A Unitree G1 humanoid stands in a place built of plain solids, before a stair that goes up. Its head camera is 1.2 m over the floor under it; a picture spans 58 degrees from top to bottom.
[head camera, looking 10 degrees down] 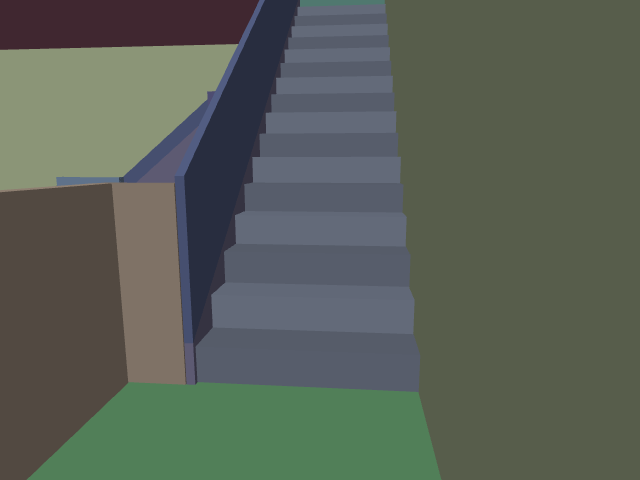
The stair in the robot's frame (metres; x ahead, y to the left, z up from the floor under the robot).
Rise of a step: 0.21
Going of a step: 0.28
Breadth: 1.22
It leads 5 degrees to the right of straight ahead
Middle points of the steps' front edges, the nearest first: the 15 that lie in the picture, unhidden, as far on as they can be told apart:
2.19 0.08 0.21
2.47 0.05 0.42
2.75 0.03 0.63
3.03 0.00 0.84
3.32 -0.02 1.05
3.60 -0.04 1.25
3.88 -0.07 1.46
4.16 -0.09 1.67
4.44 -0.12 1.88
4.72 -0.14 2.09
5.01 -0.17 2.30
5.29 -0.19 2.51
5.57 -0.22 2.72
5.85 -0.24 2.93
6.14 -0.27 3.13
